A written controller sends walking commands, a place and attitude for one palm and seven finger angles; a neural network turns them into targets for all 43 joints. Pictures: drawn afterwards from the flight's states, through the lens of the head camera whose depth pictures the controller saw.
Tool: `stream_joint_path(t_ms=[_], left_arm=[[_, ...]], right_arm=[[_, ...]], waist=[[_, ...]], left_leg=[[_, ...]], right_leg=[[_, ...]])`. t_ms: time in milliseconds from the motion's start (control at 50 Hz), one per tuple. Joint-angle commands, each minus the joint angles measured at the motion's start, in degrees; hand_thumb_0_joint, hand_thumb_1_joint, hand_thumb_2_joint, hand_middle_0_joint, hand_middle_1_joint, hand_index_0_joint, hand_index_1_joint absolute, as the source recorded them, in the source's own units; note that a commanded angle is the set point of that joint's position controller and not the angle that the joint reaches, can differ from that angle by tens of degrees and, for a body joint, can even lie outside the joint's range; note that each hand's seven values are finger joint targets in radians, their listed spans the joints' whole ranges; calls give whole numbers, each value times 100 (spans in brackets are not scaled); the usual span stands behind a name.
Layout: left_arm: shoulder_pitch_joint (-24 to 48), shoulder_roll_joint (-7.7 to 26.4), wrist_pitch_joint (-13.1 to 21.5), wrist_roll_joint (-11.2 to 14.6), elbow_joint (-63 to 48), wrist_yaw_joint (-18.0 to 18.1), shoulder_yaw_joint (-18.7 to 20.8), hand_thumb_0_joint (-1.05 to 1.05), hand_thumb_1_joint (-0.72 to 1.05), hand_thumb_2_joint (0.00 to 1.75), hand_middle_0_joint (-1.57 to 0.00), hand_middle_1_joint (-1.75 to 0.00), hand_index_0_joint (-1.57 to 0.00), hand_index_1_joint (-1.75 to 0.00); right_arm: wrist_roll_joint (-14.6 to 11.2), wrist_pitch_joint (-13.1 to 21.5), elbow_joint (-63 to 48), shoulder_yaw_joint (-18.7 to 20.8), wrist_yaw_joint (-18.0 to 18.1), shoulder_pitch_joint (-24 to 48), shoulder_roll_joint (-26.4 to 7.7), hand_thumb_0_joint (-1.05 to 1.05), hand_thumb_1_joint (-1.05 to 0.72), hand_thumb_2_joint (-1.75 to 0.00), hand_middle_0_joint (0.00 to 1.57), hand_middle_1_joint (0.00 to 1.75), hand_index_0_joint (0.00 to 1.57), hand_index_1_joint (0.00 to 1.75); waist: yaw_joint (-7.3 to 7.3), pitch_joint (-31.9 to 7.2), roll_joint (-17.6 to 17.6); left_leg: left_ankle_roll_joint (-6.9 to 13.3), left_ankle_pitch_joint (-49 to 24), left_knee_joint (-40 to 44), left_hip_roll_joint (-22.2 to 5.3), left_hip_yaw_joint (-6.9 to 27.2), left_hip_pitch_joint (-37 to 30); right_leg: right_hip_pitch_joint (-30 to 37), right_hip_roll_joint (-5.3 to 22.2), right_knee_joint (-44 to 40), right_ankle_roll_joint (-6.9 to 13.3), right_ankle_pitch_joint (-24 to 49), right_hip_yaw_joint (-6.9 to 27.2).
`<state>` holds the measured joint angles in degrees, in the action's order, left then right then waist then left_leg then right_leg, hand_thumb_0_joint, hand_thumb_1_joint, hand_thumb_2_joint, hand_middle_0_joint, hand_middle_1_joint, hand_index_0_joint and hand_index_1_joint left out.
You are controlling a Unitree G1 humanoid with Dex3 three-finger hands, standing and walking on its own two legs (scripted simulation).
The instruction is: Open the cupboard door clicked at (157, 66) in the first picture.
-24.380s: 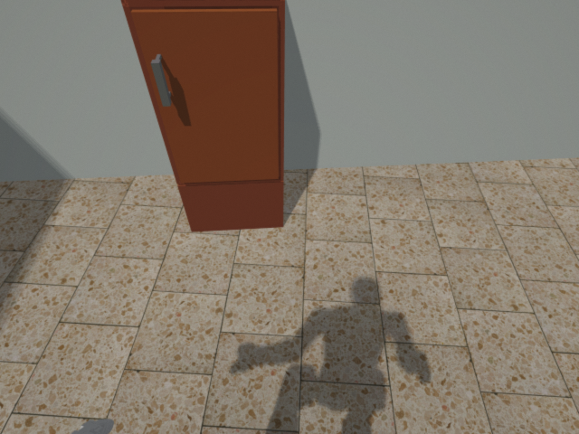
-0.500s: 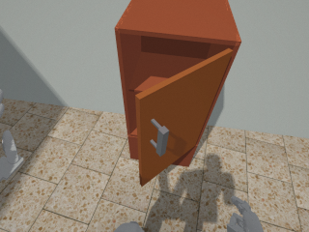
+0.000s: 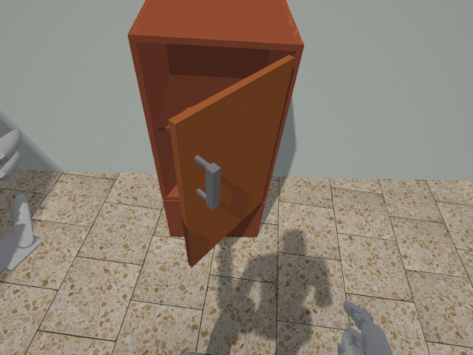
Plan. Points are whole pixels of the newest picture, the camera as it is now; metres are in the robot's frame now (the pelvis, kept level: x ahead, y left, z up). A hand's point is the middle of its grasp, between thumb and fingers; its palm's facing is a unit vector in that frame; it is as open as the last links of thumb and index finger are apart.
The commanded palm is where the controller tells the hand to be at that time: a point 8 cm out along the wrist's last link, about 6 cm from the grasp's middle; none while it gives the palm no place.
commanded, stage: stop stepping back and stand still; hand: left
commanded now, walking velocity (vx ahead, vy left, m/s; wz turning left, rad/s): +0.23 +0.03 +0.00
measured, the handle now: (206, 182) +0.46 +0.10 -0.01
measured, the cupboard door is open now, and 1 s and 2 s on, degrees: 47 47 47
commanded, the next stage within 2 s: let the arm hang, fingers relaxed in 0.76 s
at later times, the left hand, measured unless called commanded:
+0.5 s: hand out of the picture +0.14 +0.27 +0.17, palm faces +0.47 -0.78 -0.42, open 7.5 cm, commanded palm +0.07 +0.30 +0.19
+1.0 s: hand (64, 353) +0.12 +0.26 -0.02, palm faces +0.17 -0.89 -0.42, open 7.4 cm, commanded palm none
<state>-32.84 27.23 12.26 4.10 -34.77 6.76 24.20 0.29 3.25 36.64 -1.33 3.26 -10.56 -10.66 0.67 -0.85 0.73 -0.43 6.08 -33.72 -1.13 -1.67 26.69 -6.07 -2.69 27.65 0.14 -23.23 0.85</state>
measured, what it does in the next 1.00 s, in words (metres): steps on the spot: left foot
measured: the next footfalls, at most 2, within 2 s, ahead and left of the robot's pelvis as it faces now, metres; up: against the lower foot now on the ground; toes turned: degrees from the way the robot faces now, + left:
left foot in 0.34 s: +0.04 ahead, +0.11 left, +0.00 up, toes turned +1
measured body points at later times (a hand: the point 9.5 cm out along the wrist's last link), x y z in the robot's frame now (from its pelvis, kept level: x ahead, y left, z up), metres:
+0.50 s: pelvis -0.06 +0.00 +0.01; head -0.06 +0.01 +0.46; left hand +0.11 +0.31 +0.19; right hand +0.11 -0.23 -0.07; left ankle +0.00 +0.11 -0.73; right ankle -0.08 -0.12 -0.73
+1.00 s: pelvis -0.07 +0.00 +0.00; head -0.06 -0.01 +0.45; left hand +0.11 +0.31 +0.00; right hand +0.10 -0.25 -0.11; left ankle +0.00 +0.11 -0.73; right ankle -0.08 -0.12 -0.73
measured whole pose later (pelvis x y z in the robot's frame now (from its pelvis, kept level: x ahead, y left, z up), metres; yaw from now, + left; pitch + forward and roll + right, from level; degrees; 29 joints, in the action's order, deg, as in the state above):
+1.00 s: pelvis -0.07 +0.00 +0.00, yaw +4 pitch +0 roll -1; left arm -14.3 19.0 0.6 -1.8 18.1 0.7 7.3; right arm 0.8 3.1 47.9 0.8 -0.1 -8.0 -16.7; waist 0.1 -1.1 -3.8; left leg 1.6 10.6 -33.1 1.5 2.2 22.7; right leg -13.0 -0.6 32.0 0.0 -19.4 -2.1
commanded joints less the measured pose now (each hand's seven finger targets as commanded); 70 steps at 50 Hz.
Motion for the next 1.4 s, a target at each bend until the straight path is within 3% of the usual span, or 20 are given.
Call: stream_joint_path(t_ms=[0, 40, 80, 120, 140, 160, 180, 260, 340, 420, 500, 660, 820, 840, 860, 880, 960, 1080, 1160, 1380], left_arm=[[249, 964, 109, 95, -564, 205, 842, 0, 90, 90, -20, -30, -20, -30], [-70, 944, 159, 63, -780, 249, 917, 0, 90, 90, -20, -30, -20, -30], [-239, 955, 165, 7, -977, 298, 1011, 0, 90, 90, -20, -30, -20, -30], [-601, 915, 145, -11, -907, 263, 998, 0, 90, 90, -20, -30, -20, -30], [-709, 944, 157, -2, -853, 256, 1006, 0, 90, 90, -20, -30, -20, -30], [-519, 884, 141, 16, -939, 276, 947, 0, 90, 90, -20, -30, -20, -30], [-306, 746, 129, -36, -826, 313, 867, 0, 90, 90, -20, -30, -20, -30], [600, 609, 231, -206, -244, 419, 616, 0, 90, 90, -20, -30, -20, -30], [698, 612, 260, -237, 19, 355, 548, 0, 90, 90, -20, -30, -20, -30], [677, 592, 324, -199, -718, 266, 489, 0, 90, 90, -20, -30, -20, -30], [214, 625, 258, -205, -618, 312, 669, 0, 90, 90, -20, -30, -20, -30], [487, 478, 123, -131, -159, 290, 457, 0, 90, 90, -20, -30, -20, -30], [682, 599, 130, -170, -570, 301, 459, 0, 90, 90, -20, -30, -20, -30], [808, -584, -727, -711, 4367, -542, -1775, 0, 90, 90, -20, -30, -20, -30], [655, -626, -1078, -616, 4596, -652, -1643, 0, 90, 90, -20, -30, -20, -30], [808, -783, -1146, -596, 4740, -674, -1763, 0, 90, 90, -20, -30, -20, -30], [1551, -530, -1169, -612, 5952, -675, -1869, 0, 90, 90, -20, -30, -20, -30], [1749, -673, -1303, -498, 8071, -566, -2156, 0, 90, 90, -20, -30, -20, -30], [1427, -940, -1285, -475, 8967, -561, -2142, 0, 90, 90, -20, -30, -20, -30], [845, -1352, -1251, -449, 9971, -492, -2301, 0, 90, 90, -20, -30, -20, -30]], right_arm=[[-119, 396, -1007, 352, 187, 472, -932, 0, -90, -90, 20, 30, 20, 30], [46, 512, -1003, 328, 157, 425, -811, 0, -90, -90, 20, 30, 20, 30], [51, 512, -1063, 333, 125, 516, -835, 0, -90, -90, 20, 30, 20, 30], [-3, 445, -1172, 377, 83, 496, -810, 0, -90, -90, 20, 30, 20, 30], [-11, 411, -1130, 426, 59, 429, -783, 0, -90, -90, 20, 30, 20, 30], [-1, 374, -1021, 474, 46, 376, -839, 0, -90, -90, 20, 30, 20, 30], [1, 362, -907, 481, 38, 287, -843, 0, -90, -90, 20, 30, 20, 30], [-18, 581, -702, 415, 172, 144, -834, 0, -90, -90, 20, 30, 20, 30], [-31, 688, -763, 454, 230, 173, -954, 0, -90, -90, 20, 30, 20, 30], [-35, 741, -861, 344, 151, 329, -817, 0, -90, -90, 20, 30, 20, 30], [7, 744, -920, 329, 109, 364, -785, 0, -90, -90, 20, 30, 20, 30], [-2, 545, -859, 323, 121, 375, -724, 0, -90, -90, 20, 30, 20, 30], [-17, 639, -927, 294, 183, 455, -740, 0, -90, -90, 20, 30, 20, 30], [-22, 760, 649, 621, -329, 610, -1836, 0, -90, -90, 20, 30, 20, 30], [-85, 393, 637, 596, -330, 170, -1409, 0, -90, -90, 20, 30, 20, 30], [-13, 267, 625, 522, -318, 66, -1269, 0, -90, -90, 20, 30, 20, 30], [93, -1, 748, 440, -285, 203, -1310, 0, -90, -90, 20, 30, 20, 30], [140, -312, 1453, 221, -232, 133, -897, 0, -90, -90, 20, 30, 20, 30], [129, -372, 1867, 237, -153, -162, -704, 0, -90, -90, 20, 30, 20, 30], [62, -425, 2527, 271, -74, -901, -366, 0, -90, -90, 20, 30, 20, 30]], waist=[[-105, -717, -848], [-38, -814, -1496], [-13, -461, -1450], [-77, -340, -544], [-105, -291, 352], [-109, -49, 777], [-153, 76, 710], [-243, 112, 58], [-112, 18, -286], [-87, -264, -929], [-66, -52, -905], [-163, -83, -157], [-78, -183, -647], [-225, 90, -592], [-93, -375, -325], [-87, -491, -87], [-63, -356, 990], [-45, 100, -739], [-54, 93, -1240], [-101, 492, -93]], left_leg=[[463, -1517, 1333, -844, 1318, -2347], [587, 583, 2257, -1111, 2061, -1690], [324, 2549, 2605, -850, 1560, -395], [23, 1981, 1333, -137, 570, -266], [-117, 1279, -110, 149, 260, -887], [-145, 947, -1203, 171, 319, -908], [-97, 894, -1651, 65, 412, -505], [128, 604, 366, -68, 268, -1197], [395, -458, 760, -444, 859, -1699], [420, 470, 1599, -690, 1377, -1383], [260, 1950, 1971, -495, 1057, -779], [81, 660, 941, -189, 498, -1717], [131, 662, 1517, -281, 716, -1700], [296, -770, 485, -453, 1098, -630], [260, -1061, 362, -439, 749, -1124], [332, -643, 329, -516, 923, -1061], [408, -592, 310, -324, 1047, -800], [308, 3, 1054, -270, 1099, -957], [286, 735, 1268, -250, 1128, -1082], [345, 808, 1396, -330, 1093, -1334]], right_leg=[[-1162, 16, 592, -140, 791, -114], [-807, -50, 711, 13, -590, 14], [103, -43, -56, 163, -291, -177], [-33, 378, -1067, 272, -530, 183], [-1165, 1101, -1794, 564, -1321, 1127], [-1909, 1718, -2043, 900, -1399, 1756], [-1779, 1836, -1855, 1002, -700, 1753], [-1114, 1204, -854, 439, 833, 712], [-935, 434, -345, 9, 1679, 312], [-486, 183, 1, -100, 840, -51], [-223, 169, -504, -1, 512, -28], [-1016, 439, -1294, 96, 593, 374], [-529, 254, -990, -32, 925, 52], [-833, 618, 78, 134, 1849, -128], [-772, 711, -6, 147, 1804, 77], [-951, 672, 36, 196, 1198, 57], [-685, 764, -40, 322, 1394, 216], [-539, 686, -371, 257, 725, 269], [-465, 670, -664, 326, 498, 264], [-714, 652, -850, 297, 492, 75]])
